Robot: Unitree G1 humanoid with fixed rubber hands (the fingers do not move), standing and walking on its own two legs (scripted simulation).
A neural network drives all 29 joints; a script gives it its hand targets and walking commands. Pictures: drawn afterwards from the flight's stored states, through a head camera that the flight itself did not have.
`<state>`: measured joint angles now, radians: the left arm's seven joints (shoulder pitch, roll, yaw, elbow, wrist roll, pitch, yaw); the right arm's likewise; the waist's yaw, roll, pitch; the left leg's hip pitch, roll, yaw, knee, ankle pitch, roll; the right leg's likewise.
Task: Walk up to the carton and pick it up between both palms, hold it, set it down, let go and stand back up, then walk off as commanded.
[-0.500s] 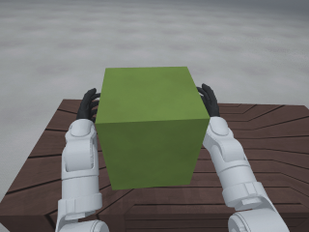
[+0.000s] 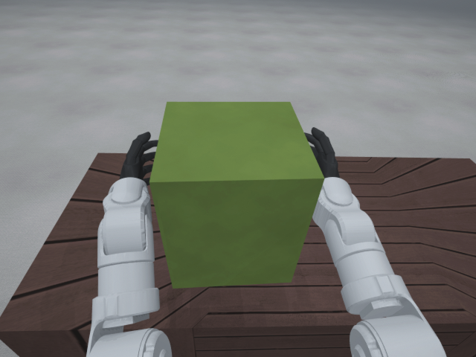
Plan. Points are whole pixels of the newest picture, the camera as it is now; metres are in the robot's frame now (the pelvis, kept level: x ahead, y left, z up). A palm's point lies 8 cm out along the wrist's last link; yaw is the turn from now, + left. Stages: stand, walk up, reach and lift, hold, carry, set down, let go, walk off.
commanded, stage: hold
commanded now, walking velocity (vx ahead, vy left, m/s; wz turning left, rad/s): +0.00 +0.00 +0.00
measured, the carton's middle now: (231, 195) +0.37 +0.01 +0.14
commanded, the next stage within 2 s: none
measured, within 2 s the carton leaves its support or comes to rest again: neither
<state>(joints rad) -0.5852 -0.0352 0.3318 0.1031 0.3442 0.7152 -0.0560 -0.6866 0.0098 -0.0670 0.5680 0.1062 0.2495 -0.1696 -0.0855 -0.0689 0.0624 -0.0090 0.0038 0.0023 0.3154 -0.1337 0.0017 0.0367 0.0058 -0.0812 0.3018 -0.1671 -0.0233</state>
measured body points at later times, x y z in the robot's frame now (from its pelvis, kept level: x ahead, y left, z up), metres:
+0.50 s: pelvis +0.00 +0.00 +0.00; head -0.04 +0.03 +0.45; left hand +0.37 +0.17 +0.18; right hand +0.38 -0.14 +0.19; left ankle +0.04 +0.12 -0.75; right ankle +0.01 -0.10 -0.75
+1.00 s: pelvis +0.00 +0.00 +0.00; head -0.04 +0.03 +0.45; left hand +0.37 +0.17 +0.18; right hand +0.38 -0.14 +0.19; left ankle +0.04 +0.12 -0.75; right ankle +0.01 -0.10 -0.75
